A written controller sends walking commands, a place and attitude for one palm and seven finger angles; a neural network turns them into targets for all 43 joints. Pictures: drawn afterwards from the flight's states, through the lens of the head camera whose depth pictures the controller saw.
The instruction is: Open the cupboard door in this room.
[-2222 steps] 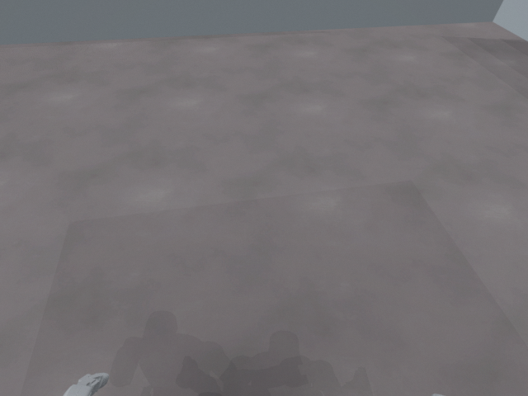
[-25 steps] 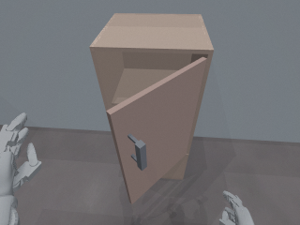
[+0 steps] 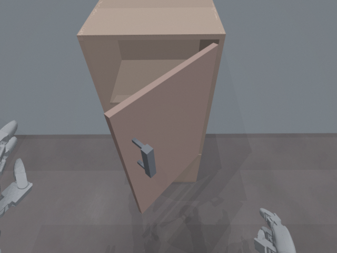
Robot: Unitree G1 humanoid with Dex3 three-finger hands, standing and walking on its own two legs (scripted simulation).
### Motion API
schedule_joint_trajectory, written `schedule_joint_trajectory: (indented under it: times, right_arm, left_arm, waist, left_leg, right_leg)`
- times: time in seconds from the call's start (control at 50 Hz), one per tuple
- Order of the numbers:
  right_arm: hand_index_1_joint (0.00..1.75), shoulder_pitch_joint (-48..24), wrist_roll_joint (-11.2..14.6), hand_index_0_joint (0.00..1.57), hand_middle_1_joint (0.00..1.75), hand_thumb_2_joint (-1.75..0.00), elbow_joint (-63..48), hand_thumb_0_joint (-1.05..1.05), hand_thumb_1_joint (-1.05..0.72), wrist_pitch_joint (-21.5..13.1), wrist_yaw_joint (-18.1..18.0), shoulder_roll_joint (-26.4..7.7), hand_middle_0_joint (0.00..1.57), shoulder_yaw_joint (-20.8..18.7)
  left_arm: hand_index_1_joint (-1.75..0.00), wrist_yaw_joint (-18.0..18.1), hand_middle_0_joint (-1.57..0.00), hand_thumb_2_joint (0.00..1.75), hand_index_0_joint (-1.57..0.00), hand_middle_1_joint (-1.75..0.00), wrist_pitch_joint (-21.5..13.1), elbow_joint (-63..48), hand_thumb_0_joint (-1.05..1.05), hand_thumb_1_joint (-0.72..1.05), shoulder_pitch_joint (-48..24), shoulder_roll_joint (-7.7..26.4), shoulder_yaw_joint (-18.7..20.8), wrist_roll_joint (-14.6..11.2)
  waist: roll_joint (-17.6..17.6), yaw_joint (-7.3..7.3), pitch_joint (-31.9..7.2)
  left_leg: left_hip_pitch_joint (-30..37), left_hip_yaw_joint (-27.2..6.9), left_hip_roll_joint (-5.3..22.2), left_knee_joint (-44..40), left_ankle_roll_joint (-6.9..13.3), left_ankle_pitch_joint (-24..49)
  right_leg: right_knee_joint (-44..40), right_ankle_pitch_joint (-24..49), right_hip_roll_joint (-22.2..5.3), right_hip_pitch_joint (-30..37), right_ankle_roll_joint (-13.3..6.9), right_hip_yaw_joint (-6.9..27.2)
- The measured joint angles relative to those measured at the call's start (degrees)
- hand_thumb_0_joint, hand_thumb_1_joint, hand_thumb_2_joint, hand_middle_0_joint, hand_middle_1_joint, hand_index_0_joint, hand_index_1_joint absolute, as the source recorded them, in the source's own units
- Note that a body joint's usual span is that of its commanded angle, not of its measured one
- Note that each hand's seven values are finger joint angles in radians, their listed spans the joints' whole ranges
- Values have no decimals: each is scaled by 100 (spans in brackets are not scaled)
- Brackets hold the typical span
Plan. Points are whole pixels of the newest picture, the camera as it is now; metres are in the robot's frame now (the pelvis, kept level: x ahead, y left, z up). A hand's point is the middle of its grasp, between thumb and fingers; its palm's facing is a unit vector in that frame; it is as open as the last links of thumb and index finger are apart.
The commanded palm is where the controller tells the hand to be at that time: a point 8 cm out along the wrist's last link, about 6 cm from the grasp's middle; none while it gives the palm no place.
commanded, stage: step back with the hand held close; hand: left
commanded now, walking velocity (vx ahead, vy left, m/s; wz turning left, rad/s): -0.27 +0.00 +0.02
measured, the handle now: (143, 157) +0.35 +0.09 +0.01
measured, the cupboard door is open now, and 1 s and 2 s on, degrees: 48 48 48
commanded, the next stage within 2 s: stop stepping back and stand still in 0.86 s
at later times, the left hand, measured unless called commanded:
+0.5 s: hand out of the picture +0.13 +0.28 +0.15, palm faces +0.45 -0.80 -0.40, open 7.5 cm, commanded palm +0.06 +0.32 +0.17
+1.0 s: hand out of the picture +0.05 +0.22 +0.17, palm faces +0.26 -0.82 -0.51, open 7.5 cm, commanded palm -0.02 +0.28 +0.17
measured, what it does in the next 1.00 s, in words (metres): walks backwards: right foot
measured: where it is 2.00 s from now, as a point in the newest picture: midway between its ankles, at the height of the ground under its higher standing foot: outside the picture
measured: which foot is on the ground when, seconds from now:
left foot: down 0.00-0.94, up 0.96-1.00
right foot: down 0.00-0.52, up 0.54-0.88, down 0.90-1.00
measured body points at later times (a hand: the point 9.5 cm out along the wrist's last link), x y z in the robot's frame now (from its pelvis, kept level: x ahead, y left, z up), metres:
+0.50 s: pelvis -0.08 +0.02 -0.02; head -0.06 +0.05 +0.43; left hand +0.10 +0.32 +0.17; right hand +0.09 -0.22 -0.09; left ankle +0.00 +0.10 -0.74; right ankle +0.04 -0.10 -0.74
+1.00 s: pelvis -0.18 -0.01 -0.01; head -0.13 +0.02 +0.43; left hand +0.03 +0.27 +0.19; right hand +0.01 -0.23 -0.09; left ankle -0.02 +0.09 -0.73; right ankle -0.30 -0.10 -0.74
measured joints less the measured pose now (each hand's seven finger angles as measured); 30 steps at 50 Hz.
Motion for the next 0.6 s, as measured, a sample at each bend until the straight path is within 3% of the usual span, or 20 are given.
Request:
schedule_joint_trajectory:
  times: [0.16, 0.38, 0.44, 0.5, 0.54, 0.6]
  right_arm:
    - [30, 74, 12, 20, 30, -90, -138, 1, -91, 46, -29, 98, 20, 15]
    - [30, 196, -61, 21, 30, -90, -226, 1, -90, -157, 8, 206, 20, 139]
    - [30, 214, -71, 21, 30, -90, -137, 1, -90, -182, 35, 201, 20, 157]
    - [30, 214, -85, 21, 30, -90, -66, 1, -90, -182, 25, 181, 20, 178]
    - [30, 242, -108, 21, 30, -90, -81, 1, -90, -201, -2, 172, 20, 165]
    - [30, 345, -159, 21, 30, -90, 6, 1, -90, -314, -7, 314, 20, 78]
  left_arm:
    - [-30, 105, -21, 89, -21, -30, -66, -360, 1, 89, 76, 201, 223, 45]
    - [-30, 192, -21, 89, -21, -30, -227, -354, 1, 89, -175, -59, 299, 263]
    - [-30, 246, -21, 89, -21, -30, -260, -458, 1, 89, -268, -96, 237, 222]
    - [-30, 292, -21, 89, -21, -30, -318, -613, 1, 89, -304, -42, 194, 186]
    - [-30, 291, -21, 89, -21, -30, -334, -682, 1, 89, -285, 22, 230, 207]
    - [-30, 279, -21, 89, -21, -30, -339, -731, 1, 88, -281, 223, 382, 249]
  waist:
    - [-250, 4, 29]
    - [-260, 84, 22]
    - [-323, 60, 37]
    - [-401, -6, 110]
    - [-337, -66, 159]
    - [-245, -151, 151]
  left_leg:
    - [-300, 82, -104, 253, 105, 63]
    - [-922, 58, -106, 1123, 186, -329]
    - [-1133, -7, -118, 1342, 91, -641]
    - [-1234, -21, -121, 1327, 125, -379]
    - [-1262, -44, -52, 1205, 256, 77]
    - [-1252, -201, -3, 929, 300, 409]
  right_leg:
    - [376, 25, -121, -367, 82, 71]
    - [963, -3, -160, -853, 99, 27]
    - [927, 98, -161, -951, 82, -14]
    - [984, 20, -175, -1052, 112, -43]
    - [1418, -538, -49, -1213, 195, 33]
    - [3073, -1272, 242, -1353, 225, 300]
